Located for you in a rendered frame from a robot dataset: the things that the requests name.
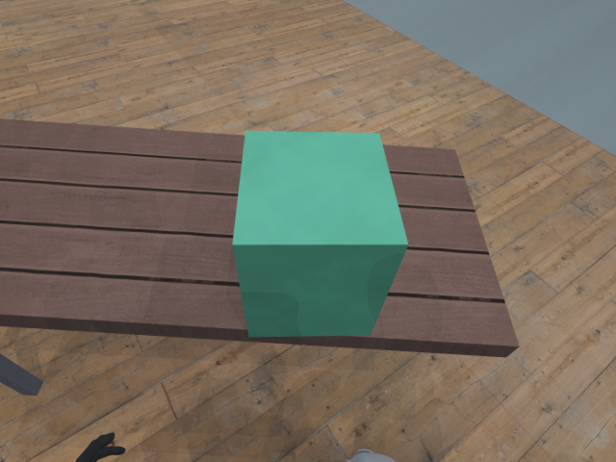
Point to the carton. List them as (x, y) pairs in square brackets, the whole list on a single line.
[(318, 236)]

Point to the robot right shin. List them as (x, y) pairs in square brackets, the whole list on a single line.
[(362, 450)]

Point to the left robot hand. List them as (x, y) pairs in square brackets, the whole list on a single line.
[(96, 450)]

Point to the table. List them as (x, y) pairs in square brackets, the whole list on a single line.
[(130, 230)]

